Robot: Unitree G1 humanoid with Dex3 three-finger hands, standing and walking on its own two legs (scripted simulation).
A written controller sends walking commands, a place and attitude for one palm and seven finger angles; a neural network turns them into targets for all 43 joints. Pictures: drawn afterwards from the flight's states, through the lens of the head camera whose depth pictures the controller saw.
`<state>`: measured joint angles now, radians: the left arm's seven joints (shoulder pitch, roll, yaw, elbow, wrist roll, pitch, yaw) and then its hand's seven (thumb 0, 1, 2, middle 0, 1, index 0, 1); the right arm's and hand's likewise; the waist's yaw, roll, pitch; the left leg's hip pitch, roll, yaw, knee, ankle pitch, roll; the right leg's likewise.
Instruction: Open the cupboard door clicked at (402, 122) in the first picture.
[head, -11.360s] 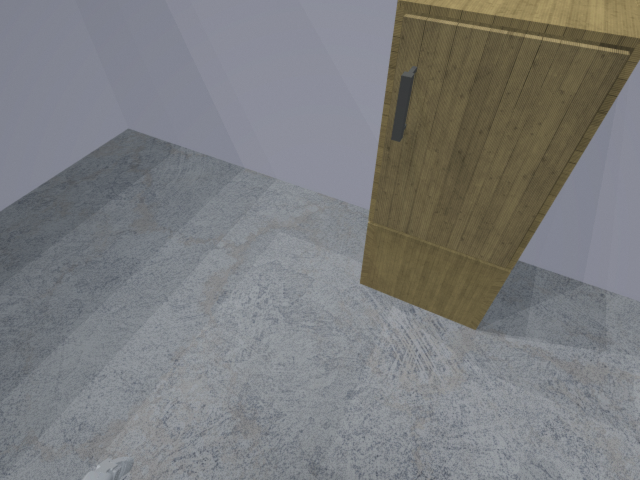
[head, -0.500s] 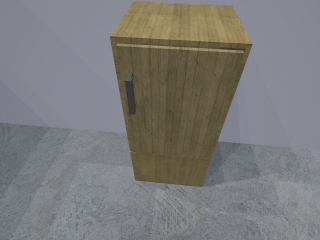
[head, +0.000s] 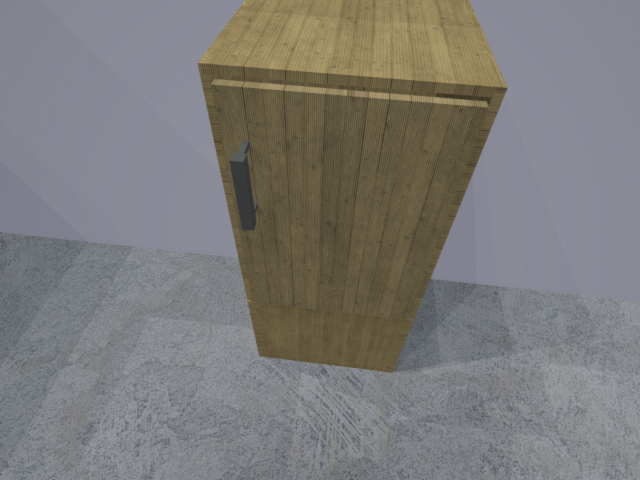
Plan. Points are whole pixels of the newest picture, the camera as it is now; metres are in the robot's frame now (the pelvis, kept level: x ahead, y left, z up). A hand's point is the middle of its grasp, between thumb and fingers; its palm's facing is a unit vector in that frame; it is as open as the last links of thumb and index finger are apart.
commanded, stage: come to a stop and stand still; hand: left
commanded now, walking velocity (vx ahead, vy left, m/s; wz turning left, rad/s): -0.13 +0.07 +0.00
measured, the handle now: (247, 186) +0.57 +0.17 +0.03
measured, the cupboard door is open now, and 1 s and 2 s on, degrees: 0 0 0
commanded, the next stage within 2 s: look again from close up in 0.68 s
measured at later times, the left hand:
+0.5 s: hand out of the picture -0.01 +0.23 -0.16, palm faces +0.02 -0.96 -0.27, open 7.4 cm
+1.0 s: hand out of the picture -0.02 +0.18 -0.17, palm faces +0.01 -0.98 -0.18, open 7.4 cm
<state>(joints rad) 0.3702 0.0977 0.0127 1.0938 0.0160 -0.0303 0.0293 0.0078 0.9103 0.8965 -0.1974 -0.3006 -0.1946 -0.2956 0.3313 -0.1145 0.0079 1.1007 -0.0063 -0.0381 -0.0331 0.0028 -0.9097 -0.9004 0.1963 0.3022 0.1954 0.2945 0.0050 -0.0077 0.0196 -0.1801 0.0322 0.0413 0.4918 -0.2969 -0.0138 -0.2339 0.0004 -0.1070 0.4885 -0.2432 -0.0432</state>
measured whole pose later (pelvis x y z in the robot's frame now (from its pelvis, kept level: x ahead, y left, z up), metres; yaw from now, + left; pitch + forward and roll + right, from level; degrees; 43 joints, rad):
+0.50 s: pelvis -0.05 +0.03 +0.00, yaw -1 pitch -2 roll +0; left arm 0.27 0.19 0.02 1.00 0.03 0.01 0.03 0.01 0.91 0.90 -0.20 -0.30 -0.20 -0.30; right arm 0.31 -0.17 -0.01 1.00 -0.03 0.01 -0.01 0.01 -0.92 -0.90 0.20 0.30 0.20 0.29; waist 0.00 0.03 0.01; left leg -0.24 -0.02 0.07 0.53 -0.25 0.04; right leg -0.31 -0.04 -0.06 0.55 -0.22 -0.01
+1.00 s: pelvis -0.02 +0.02 +0.00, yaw +0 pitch +0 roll +1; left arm 0.31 0.14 -0.01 1.09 0.02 -0.01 0.02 0.01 0.92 0.90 -0.20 -0.30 -0.20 -0.30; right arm 0.30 -0.16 0.01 1.07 -0.01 -0.02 -0.02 0.00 -0.91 -0.90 0.20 0.30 0.20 0.29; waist 0.00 0.00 0.03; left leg -0.21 -0.01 0.06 0.47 -0.26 0.02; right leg -0.29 -0.02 -0.05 0.50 -0.21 -0.02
